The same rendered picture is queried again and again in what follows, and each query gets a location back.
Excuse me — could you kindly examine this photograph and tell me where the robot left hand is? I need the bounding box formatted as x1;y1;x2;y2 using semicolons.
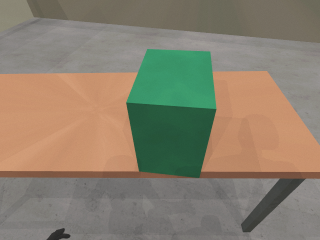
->
47;228;71;240

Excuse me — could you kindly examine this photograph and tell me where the carton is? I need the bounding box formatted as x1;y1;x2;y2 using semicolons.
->
126;49;217;178

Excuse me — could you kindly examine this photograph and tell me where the table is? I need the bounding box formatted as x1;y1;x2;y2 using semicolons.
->
0;71;320;233

